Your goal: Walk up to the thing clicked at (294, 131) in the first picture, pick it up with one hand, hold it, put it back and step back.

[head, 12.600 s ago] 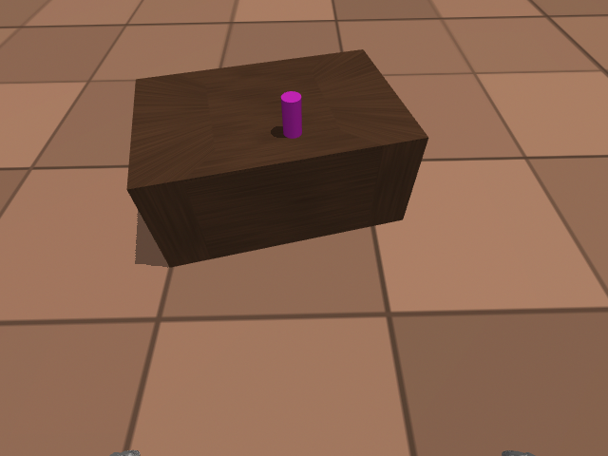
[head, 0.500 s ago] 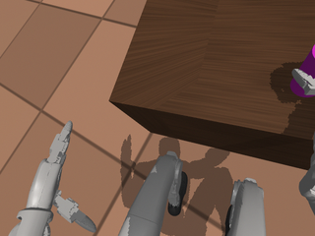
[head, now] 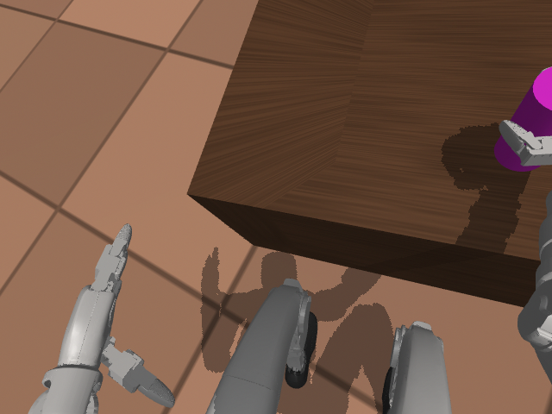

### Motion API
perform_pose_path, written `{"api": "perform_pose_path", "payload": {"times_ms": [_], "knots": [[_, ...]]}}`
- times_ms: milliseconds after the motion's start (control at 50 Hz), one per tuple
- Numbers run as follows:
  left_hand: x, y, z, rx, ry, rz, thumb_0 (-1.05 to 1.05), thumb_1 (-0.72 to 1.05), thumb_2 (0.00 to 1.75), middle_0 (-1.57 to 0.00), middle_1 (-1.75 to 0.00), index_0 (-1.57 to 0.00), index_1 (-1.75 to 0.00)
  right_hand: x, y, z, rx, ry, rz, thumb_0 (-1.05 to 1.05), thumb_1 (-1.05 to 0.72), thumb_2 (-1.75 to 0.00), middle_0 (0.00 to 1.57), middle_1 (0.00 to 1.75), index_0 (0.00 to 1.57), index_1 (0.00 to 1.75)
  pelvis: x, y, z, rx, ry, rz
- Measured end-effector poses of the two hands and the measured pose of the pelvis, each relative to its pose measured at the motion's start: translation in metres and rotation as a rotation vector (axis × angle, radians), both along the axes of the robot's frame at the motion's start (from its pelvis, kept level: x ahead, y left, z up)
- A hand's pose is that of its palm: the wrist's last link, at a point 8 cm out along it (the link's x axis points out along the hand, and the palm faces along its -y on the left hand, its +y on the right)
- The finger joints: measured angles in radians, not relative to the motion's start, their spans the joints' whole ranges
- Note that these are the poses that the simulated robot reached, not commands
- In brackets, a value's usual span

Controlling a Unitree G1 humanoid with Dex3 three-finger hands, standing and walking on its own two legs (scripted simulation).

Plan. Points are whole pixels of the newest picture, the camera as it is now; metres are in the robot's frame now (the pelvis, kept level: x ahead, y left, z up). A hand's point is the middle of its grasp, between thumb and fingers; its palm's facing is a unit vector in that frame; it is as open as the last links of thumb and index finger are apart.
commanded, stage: settle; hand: right
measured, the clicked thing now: (540, 124) +0.53 -0.21 -0.02
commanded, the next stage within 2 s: lift in 0.32 s
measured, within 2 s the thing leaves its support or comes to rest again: neither
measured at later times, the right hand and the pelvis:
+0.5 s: hand out of the picture +0.53 -0.21 +0.02, palm faces +0.19 +0.98 -0.01, open 9.5 cm; pelvis +0.01 +0.00 +0.02, yaw +0 degrees
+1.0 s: hand out of the picture +0.48 -0.20 +0.09, palm faces +0.19 +0.98 -0.01, open 9.5 cm; pelvis +0.03 +0.00 +0.06, yaw -1 degrees
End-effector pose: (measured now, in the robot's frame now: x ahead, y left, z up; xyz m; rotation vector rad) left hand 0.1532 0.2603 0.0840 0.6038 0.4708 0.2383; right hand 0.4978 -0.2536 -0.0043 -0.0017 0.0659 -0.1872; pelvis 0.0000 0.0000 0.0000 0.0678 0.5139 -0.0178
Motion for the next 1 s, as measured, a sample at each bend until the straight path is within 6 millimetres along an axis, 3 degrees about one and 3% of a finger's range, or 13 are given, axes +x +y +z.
{"api": "perform_pose_path", "payload": {"times_ms": [620,780,1000], "knots": [[0.009,-0.003,0.003,-0.069,0.044,0.037,-0.01,-0.52,0.03,-0.06,-0.05,-0.07,-0.04,-0.004,-0.002,0.033,0.003,0.0,0.0,0.01,0.38,-1.16,0.7,1.11,0.75,1.13,0.012,-0.003,0.028,-0.001,-0.031,-0.001],[0.013,0.0,0.008,-0.097,0.05,0.046,-0.01,-0.51,0.03,-0.06,-0.05,-0.07,-0.04,-0.016,0.001,0.051,0.003,-0.006,0.002,0.01,0.38,-1.17,0.7,1.11,0.75,1.13,0.018,-0.002,0.041,-0.008,-0.058,-0.002],[0.018,0.0,0.006,-0.186,0.073,0.057,-0.01,-0.52,0.03,-0.06,-0.05,-0.07,-0.04,-0.047,0.005,0.091,-0.011,-0.033,-0.006,0.01,0.38,-1.17,0.7,1.11,0.75,1.13,0.027,0.0,0.064,-0.026,-0.121,-0.005]]}}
